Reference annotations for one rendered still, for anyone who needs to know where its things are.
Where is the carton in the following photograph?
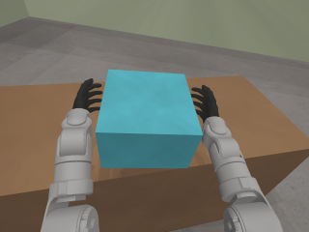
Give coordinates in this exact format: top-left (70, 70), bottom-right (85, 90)
top-left (95, 69), bottom-right (203, 168)

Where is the robot right hand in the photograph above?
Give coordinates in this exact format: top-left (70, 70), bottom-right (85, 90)
top-left (190, 85), bottom-right (219, 124)

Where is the robot right forearm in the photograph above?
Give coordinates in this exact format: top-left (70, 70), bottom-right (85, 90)
top-left (202, 116), bottom-right (283, 232)

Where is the robot left hand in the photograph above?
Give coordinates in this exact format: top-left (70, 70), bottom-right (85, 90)
top-left (72, 78), bottom-right (103, 113)

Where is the right robot upper arm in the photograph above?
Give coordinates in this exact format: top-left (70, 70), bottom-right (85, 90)
top-left (223, 202), bottom-right (282, 232)

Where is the pedestal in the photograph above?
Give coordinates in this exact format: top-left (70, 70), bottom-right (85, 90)
top-left (0, 75), bottom-right (309, 232)

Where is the left robot upper arm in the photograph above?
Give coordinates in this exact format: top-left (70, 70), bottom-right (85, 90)
top-left (42, 204), bottom-right (99, 232)

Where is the robot left forearm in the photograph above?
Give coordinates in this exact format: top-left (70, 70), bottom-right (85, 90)
top-left (41, 108), bottom-right (94, 232)

